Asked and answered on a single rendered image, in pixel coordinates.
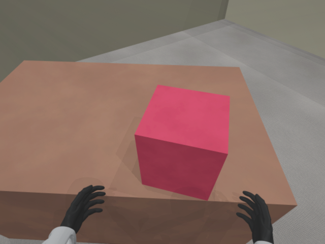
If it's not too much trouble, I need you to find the carton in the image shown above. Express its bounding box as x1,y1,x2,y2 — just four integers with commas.
135,85,230,201

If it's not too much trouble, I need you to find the left robot hand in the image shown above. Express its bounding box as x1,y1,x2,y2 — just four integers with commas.
60,185,106,234

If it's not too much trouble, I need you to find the left robot forearm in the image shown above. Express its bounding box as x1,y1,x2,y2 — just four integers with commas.
42,226,76,244

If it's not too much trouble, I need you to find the pedestal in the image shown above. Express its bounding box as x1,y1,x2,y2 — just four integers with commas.
0,60,297,244

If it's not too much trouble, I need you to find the right robot hand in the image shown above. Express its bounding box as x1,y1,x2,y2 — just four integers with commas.
236,191,274,244

